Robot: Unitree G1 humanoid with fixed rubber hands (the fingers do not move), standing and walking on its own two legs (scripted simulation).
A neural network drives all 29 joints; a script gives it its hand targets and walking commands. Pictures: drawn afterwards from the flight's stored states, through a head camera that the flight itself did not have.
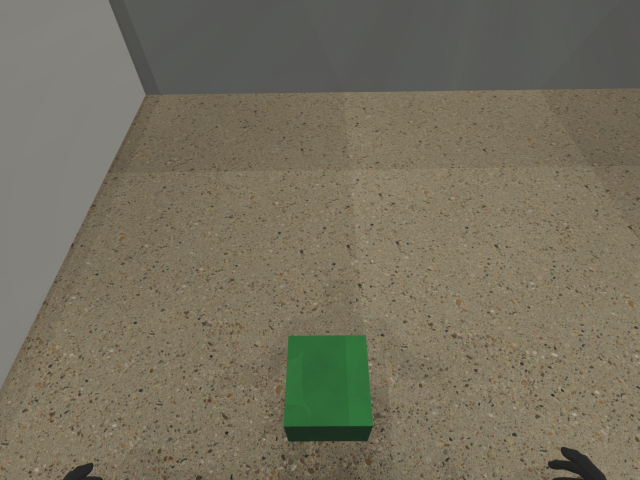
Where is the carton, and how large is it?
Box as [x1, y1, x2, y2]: [284, 335, 372, 441]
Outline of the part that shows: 288,336 284,409 284,428 288,440 367,440 372,426 365,335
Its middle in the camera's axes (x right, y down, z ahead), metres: +0.02 +0.42 +1.13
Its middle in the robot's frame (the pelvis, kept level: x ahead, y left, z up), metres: +0.46 +0.01 -0.68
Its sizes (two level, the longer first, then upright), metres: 0.248 0.227 0.170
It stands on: the floor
